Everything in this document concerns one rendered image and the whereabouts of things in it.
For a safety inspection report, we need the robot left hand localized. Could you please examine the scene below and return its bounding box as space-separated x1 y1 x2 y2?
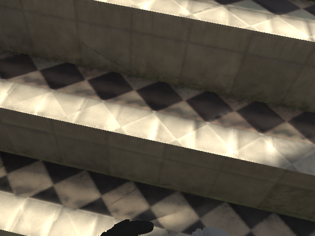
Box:
100 219 154 236

